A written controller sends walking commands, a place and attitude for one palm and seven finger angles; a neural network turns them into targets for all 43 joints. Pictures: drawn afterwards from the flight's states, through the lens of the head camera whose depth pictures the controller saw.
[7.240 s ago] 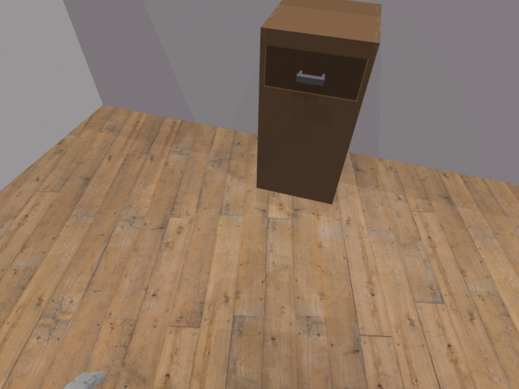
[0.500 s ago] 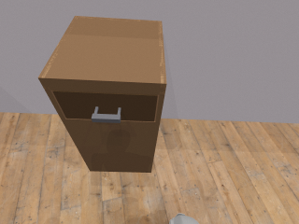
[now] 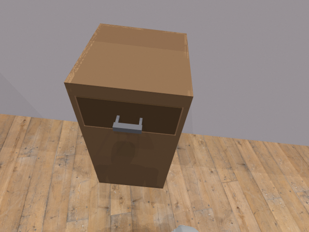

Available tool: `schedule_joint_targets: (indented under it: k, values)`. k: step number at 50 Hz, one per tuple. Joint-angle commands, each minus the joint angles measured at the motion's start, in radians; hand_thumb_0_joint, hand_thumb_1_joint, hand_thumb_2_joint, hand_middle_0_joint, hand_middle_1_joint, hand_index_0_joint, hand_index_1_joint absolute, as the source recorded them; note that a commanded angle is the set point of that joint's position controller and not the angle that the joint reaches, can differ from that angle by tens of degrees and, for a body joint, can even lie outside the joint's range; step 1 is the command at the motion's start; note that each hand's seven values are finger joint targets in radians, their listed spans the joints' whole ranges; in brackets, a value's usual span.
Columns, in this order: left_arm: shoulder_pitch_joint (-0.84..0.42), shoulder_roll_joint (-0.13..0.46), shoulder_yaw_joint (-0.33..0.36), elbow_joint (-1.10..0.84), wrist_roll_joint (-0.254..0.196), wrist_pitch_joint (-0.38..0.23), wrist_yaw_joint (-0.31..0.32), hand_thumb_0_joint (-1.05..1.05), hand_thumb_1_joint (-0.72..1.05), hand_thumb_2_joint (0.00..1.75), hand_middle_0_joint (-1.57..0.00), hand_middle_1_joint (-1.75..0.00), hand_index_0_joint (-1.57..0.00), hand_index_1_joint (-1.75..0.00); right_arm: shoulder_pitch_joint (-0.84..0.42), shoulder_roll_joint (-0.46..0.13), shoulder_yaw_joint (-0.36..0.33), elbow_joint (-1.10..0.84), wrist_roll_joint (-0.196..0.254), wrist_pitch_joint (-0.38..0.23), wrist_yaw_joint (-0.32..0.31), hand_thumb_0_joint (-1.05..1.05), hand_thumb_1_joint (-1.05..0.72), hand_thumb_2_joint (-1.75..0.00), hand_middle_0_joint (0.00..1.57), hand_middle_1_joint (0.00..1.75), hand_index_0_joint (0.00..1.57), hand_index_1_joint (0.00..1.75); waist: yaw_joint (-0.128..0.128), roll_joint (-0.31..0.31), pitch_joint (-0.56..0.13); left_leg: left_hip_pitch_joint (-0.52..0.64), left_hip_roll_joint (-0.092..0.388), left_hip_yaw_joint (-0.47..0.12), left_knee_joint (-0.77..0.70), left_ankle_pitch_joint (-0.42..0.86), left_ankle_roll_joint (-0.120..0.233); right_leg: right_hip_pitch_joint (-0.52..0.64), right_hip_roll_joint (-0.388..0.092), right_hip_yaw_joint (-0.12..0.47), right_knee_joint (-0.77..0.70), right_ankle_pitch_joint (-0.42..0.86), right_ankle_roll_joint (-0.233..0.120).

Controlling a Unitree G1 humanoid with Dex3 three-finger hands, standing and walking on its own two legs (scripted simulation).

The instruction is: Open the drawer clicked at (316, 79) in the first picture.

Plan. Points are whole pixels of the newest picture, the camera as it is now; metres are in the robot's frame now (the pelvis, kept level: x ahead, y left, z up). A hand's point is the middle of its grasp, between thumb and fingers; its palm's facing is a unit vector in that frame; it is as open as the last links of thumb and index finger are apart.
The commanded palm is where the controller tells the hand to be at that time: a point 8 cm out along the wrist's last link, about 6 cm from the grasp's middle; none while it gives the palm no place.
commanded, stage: come to a stop and stand still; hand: left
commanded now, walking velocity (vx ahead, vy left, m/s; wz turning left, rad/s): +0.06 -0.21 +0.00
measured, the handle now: (128, 123) +0.48 +0.11 -0.07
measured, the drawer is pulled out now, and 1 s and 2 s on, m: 0.00 0.00 0.00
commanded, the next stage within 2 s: look again from close up in 0.74 s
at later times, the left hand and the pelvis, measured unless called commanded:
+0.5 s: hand out of the picture -0.03 +0.12 -0.17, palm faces +0.00 -0.98 -0.18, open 7.3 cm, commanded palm none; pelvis -0.03 -0.04 +0.01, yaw -1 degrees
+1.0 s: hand out of the picture -0.06 +0.13 -0.18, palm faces +0.00 -0.99 -0.14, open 7.4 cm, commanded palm none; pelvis -0.03 -0.02 +0.00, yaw -2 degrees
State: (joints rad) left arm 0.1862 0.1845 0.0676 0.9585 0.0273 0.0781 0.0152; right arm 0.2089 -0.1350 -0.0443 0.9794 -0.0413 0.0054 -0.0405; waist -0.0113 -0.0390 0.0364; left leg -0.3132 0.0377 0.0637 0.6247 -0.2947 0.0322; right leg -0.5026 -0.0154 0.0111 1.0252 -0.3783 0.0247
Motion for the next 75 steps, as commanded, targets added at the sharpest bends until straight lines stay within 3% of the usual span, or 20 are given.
schedule_joint_targets:
  k: [1,8,11,13,15,16,17,19,21,24,28,40,41,42,43,46,49,53,70,75]
  values:
    - [0.113,0.05,0.019,-0.018,-0.002,-0.026,-0.009,0.0,0.9,0.9,-0.2,-0.3,-0.2,-0.3,0.035,-0.18,-0.028,-0.046,0.005,-0.014,-0.014,0.0,-0.9,-0.9,0.2,0.3,0.2,0.3,0.007,0.135,-0.023,0.089,0.238,-0.21,-0.365,0.158,0.103,-0.024,-0.012,0.03,0.084,0.061,0.02]
    - [0.061,0.034,-0.001,-0.024,-0.003,-0.027,-0.014,0.0,0.9,0.9,-0.2,-0.3,-0.2,-0.3,0.157,-0.208,-0.036,0.021,0.006,-0.004,-0.016,0.0,-0.9,-0.9,0.2,0.3,0.2,0.3,-0.06,0.209,-0.039,0.257,0.281,-0.228,-0.354,0.305,0.129,0.067,-0.023,-0.025,-0.258,-0.094,0.016]
    - [0.134,0.015,-0.01,0.012,-0.012,-0.034,-0.01,0.0,0.9,0.9,-0.2,-0.3,-0.2,-0.3,0.132,-0.216,-0.035,0.035,0.007,0.004,-0.007,0.0,-0.9,-0.9,0.2,0.3,0.2,0.3,-0.032,0.232,-0.051,0.179,0.247,-0.219,-0.346,0.233,0.109,0.212,0.0,-0.055,-0.447,-0.065,-0.005]
    - [0.21,0.02,-0.015,0.053,-0.011,-0.046,-0.003,0.0,0.9,0.9,-0.2,-0.3,-0.2,-0.3,0.109,-0.199,-0.03,0.044,0.017,0.007,0.0,0.0,-0.9,-0.9,0.2,0.3,0.2,0.3,0.005,0.175,-0.056,0.08,0.184,-0.162,-0.293,0.131,0.052,0.368,0.004,-0.08,-0.652,0.141,-0.013]
    - [0.233,0.092,-0.012,0.071,-0.007,-0.061,0.014,0.0,0.9,0.9,-0.2,-0.3,-0.2,-0.3,0.098,-0.108,-0.011,0.043,0.032,0.01,0.007,0.0,-0.9,-0.9,0.2,0.3,0.2,0.3,0.012,-0.066,-0.027,-0.059,0.047,-0.028,-0.145,-0.03,-0.032,0.426,-0.171,0.124,-0.782,0.136,-0.076]
    - [0.191,0.124,-0.015,0.064,-0.01,-0.069,0.018,0.0,0.9,0.9,-0.2,-0.3,-0.2,-0.3,0.069,-0.076,0.005,0.028,0.029,0.013,0.012,0.0,-0.9,-0.9,0.2,0.3,0.2,0.3,0.005,-0.147,0.012,-0.055,0.016,0.003,-0.105,-0.092,-0.047,0.318,-0.254,0.187,-0.831,0.094,-0.12]
    - [0.157,0.125,-0.021,0.056,-0.01,-0.072,0.018,0.0,0.9,0.9,-0.2,-0.3,-0.2,-0.3,0.064,-0.079,0.006,0.033,0.025,0.015,0.019,0.0,-0.9,-0.9,0.2,0.3,0.2,0.3,-0.001,-0.088,0.008,-0.001,0.022,-0.022,-0.067,-0.096,-0.042,0.252,-0.266,0.176,-0.836,0.019,-0.141]
    - [0.129,0.083,-0.029,0.072,-0.014,-0.086,0.024,0.0,0.9,0.9,-0.2,-0.3,-0.2,-0.3,0.073,-0.072,0.008,0.068,0.02,0.021,0.02,0.0,-0.9,-0.9,0.2,0.3,0.2,0.3,-0.01,-0.171,0.056,0.018,0.03,-0.031,-0.043,-0.023,-0.038,0.209,-0.204,0.151,-0.832,0.097,-0.137]
    - [0.122,0.055,-0.041,0.087,-0.021,-0.092,0.023,0.0,0.9,0.9,-0.2,-0.3,-0.2,-0.3,0.142,-0.061,0.014,0.116,0.024,0.015,0.017,0.0,-0.9,-0.9,0.2,0.3,0.2,0.3,-0.033,-0.111,0.063,0.092,0.034,-0.037,-0.121,0.1,-0.039,0.197,-0.162,0.076,-0.767,0.181,-0.114]
    - [0.156,0.025,-0.047,0.103,-0.026,-0.09,0.024,0.0,0.9,0.9,-0.2,-0.3,-0.2,-0.3,0.171,-0.078,0.019,0.152,0.026,0.002,0.01,0.0,-0.9,-0.9,0.2,0.3,0.2,0.3,-0.017,0.014,0.086,0.112,0.066,-0.072,-0.223,0.176,-0.035,0.214,-0.088,0.033,-0.717,0.143,-0.064]
    - [0.196,0.032,-0.047,0.132,-0.024,-0.083,0.026,0.0,0.9,0.9,-0.2,-0.3,-0.2,-0.3,0.15,-0.071,0.024,0.163,0.027,0.009,0.009,0.0,-0.9,-0.9,0.2,0.3,0.2,0.3,0.0,0.081,0.143,0.073,0.052,-0.065,-0.244,0.085,-0.044,0.206,-0.084,0.054,-0.758,0.031,-0.057]
    - [0.239,-0.007,-0.046,0.14,-0.019,-0.091,0.03,0.0,0.9,0.9,-0.2,-0.3,-0.2,-0.3,0.165,-0.051,0.019,0.16,0.028,0.003,0.006,0.0,-0.9,-0.9,0.2,0.3,0.2,0.3,0.002,0.025,0.073,0.099,0.056,-0.064,-0.243,0.102,-0.036,0.236,-0.079,0.041,-0.738,0.076,-0.052]
    - [0.245,-0.011,-0.046,0.142,-0.019,-0.092,0.03,0.0,0.9,0.9,-0.2,-0.3,-0.2,-0.3,0.163,-0.049,0.018,0.16,0.028,0.001,0.006,0.0,-0.9,-0.9,0.2,0.3,0.2,0.3,0.003,0.03,0.068,0.106,0.057,-0.066,-0.244,0.117,-0.035,0.238,-0.079,0.04,-0.732,0.097,-0.053]
    - [0.29,0.043,-0.05,0.161,0.004,-0.128,0.06,0.0,0.9,0.9,-0.2,-0.3,-0.2,-0.3,0.036,-0.081,0.025,0.078,0.03,-0.03,0.019,0.0,-0.9,-0.9,0.2,0.3,0.2,0.3,0.053,-0.021,0.11,0.002,0.055,-0.053,-0.01,0.159,-0.059,0.23,-0.141,0.124,-0.72,0.58,-0.035]
    - [0.244,0.079,-0.05,0.142,-0.001,-0.139,0.055,0.0,0.9,0.9,-0.2,-0.3,-0.2,-0.3,0.079,-0.056,0.034,0.033,0.035,-0.023,0.026,0.0,-0.9,-0.9,0.2,0.3,0.2,0.3,-0.024,-0.028,0.046,0.04,0.047,-0.043,-0.052,0.106,-0.048,0.286,-0.191,0.09,-0.677,0.746,-0.067]
    - [0.224,0.036,-0.056,0.108,-0.015,-0.135,0.048,0.0,0.9,0.9,-0.2,-0.3,-0.2,-0.3,0.181,-0.064,0.034,0.058,0.029,-0.033,0.02,0.0,-0.9,-0.9,0.2,0.3,0.2,0.3,-0.022,-0.06,-0.138,0.108,0.041,-0.06,-0.098,0.208,-0.011,0.381,-0.11,0.023,-0.58,0.553,-0.074]
    - [0.236,0.024,-0.058,0.099,-0.013,-0.108,0.042,0.0,0.9,0.9,-0.2,-0.3,-0.2,-0.3,0.161,-0.09,0.036,0.055,0.028,-0.028,0.017,0.0,-0.9,-0.9,0.2,0.3,0.2,0.3,0.0,0.115,-0.003,0.061,0.071,-0.097,-0.135,0.228,0.001,0.284,-0.07,0.004,-0.586,0.21,-0.073]
    - [0.244,0.035,-0.062,0.086,-0.007,-0.094,0.033,0.0,0.9,0.9,-0.2,-0.3,-0.2,-0.3,0.146,-0.113,0.033,0.024,0.026,-0.016,0.021,0.0,-0.9,-0.9,0.2,0.3,0.2,0.3,0.004,0.09,0.117,-0.046,0.063,-0.131,-0.21,0.002,0.006,0.235,-0.055,0.001,-0.611,0.055,-0.072]
    - [0.252,0.058,-0.062,0.056,-0.007,-0.088,0.019,0.0,0.9,0.9,-0.2,-0.3,-0.2,-0.3,0.117,-0.166,0.027,0.01,0.027,-0.021,0.027,0.0,-0.9,-0.9,0.2,0.3,0.2,0.3,0.019,0.077,0.022,-0.008,0.077,-0.181,-0.329,-0.088,0.021,0.301,-0.07,-0.024,-0.617,0.11,-0.043]
    - [0.269,0.046,-0.058,0.058,0.0,-0.071,0.008,0.0,0.9,0.9,-0.2,-0.3,-0.2,-0.3,0.13,-0.196,0.008,0.023,0.022,-0.011,0.015,0.0,-0.9,-0.9,0.2,0.3,0.2,0.3,0.008,0.098,0.046,0.005,0.134,-0.234,-0.381,-0.173,0.042,0.233,-0.037,-0.063,-0.57,0.071,-0.036]
